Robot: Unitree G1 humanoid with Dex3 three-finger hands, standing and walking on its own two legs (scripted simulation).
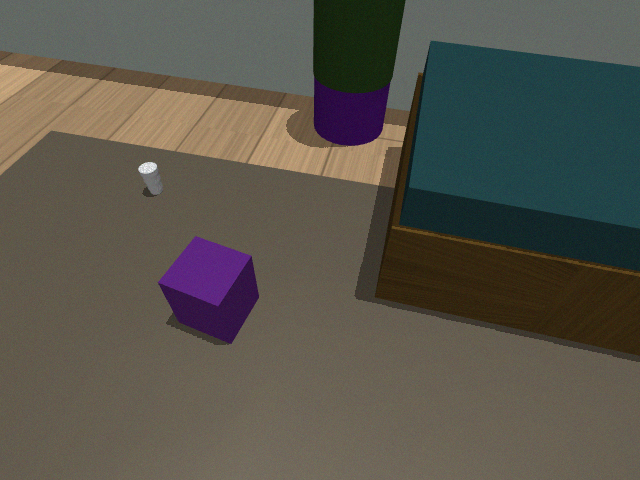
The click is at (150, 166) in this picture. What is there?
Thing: tapered cup
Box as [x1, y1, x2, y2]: [138, 162, 162, 194]
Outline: 143,163 139,166 138,170 148,189 153,194 161,192 162,185 159,179 160,177 156,165 152,162
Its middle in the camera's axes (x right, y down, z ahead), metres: -0.74 -0.27 +1.75
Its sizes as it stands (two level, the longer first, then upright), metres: 0.078 0.078 0.134
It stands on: the floor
